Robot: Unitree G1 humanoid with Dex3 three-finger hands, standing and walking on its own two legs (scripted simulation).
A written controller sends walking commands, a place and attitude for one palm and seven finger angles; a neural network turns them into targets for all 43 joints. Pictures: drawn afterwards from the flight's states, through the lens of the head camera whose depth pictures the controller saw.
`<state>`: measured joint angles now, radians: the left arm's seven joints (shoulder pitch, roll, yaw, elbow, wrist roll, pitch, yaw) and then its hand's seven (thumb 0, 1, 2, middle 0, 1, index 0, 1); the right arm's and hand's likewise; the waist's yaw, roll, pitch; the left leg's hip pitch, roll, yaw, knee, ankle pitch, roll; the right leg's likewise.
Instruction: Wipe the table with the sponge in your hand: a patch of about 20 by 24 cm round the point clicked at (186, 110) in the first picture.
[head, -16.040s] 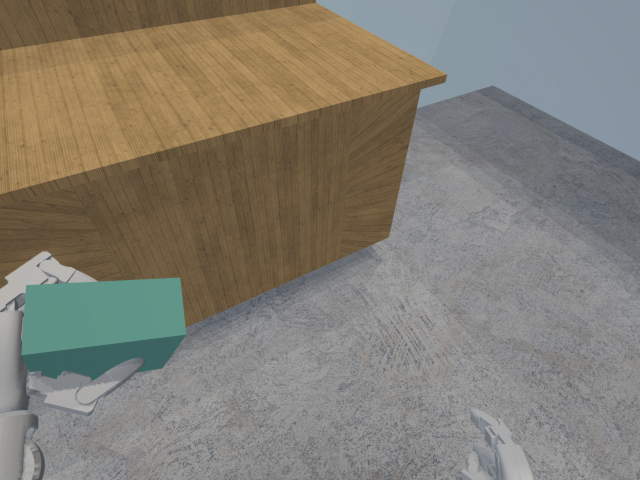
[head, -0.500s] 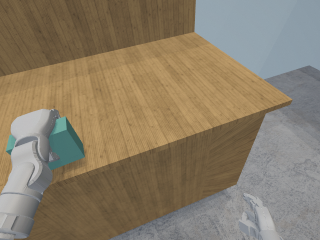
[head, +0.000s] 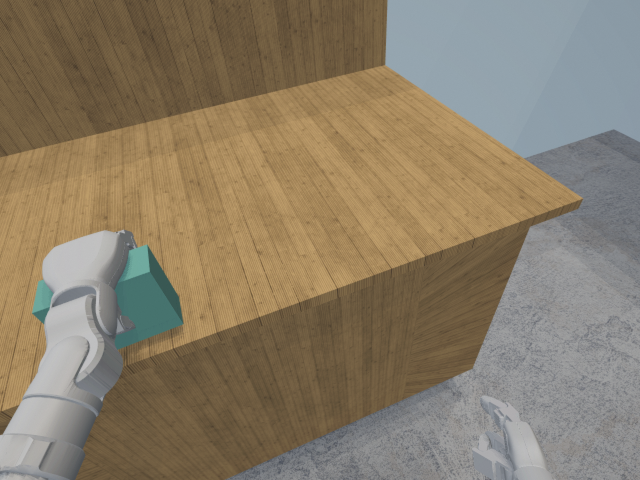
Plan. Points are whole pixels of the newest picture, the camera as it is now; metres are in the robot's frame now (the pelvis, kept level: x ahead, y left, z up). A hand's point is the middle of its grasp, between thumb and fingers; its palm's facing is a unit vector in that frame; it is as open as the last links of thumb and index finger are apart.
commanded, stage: lower the sponge onto the table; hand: left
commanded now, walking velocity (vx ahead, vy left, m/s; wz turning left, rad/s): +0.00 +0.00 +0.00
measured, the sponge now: (122, 312) +0.28 +0.32 +0.06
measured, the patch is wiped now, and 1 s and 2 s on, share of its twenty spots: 0.00 0.20 0.45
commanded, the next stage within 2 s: wipe forward along the first lane in 0.54 s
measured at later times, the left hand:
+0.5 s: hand (121, 301) +0.28 +0.31 +0.09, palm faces -0.03 -0.04 -1.00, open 9.6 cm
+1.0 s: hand (110, 286) +0.31 +0.34 +0.09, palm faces -0.08 -0.01 -1.00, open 9.6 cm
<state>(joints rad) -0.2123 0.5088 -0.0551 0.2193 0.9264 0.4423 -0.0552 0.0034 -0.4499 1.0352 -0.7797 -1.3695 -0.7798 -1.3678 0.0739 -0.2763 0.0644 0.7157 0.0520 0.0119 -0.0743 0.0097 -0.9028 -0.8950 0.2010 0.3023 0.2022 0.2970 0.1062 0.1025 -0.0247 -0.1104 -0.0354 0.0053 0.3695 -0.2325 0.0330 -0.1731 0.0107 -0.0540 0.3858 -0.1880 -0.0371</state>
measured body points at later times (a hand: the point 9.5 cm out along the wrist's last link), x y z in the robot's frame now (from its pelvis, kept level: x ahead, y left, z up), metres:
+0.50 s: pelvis +0.00 -0.01 +0.00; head -0.01 -0.05 +0.45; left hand +0.28 +0.31 +0.14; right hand +0.22 -0.22 -0.10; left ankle -0.02 +0.10 -0.74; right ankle +0.01 -0.10 -0.75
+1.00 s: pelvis -0.01 -0.02 +0.00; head -0.01 -0.05 +0.44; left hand +0.31 +0.34 +0.14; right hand +0.17 -0.26 -0.12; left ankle -0.02 +0.10 -0.74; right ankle +0.01 -0.10 -0.75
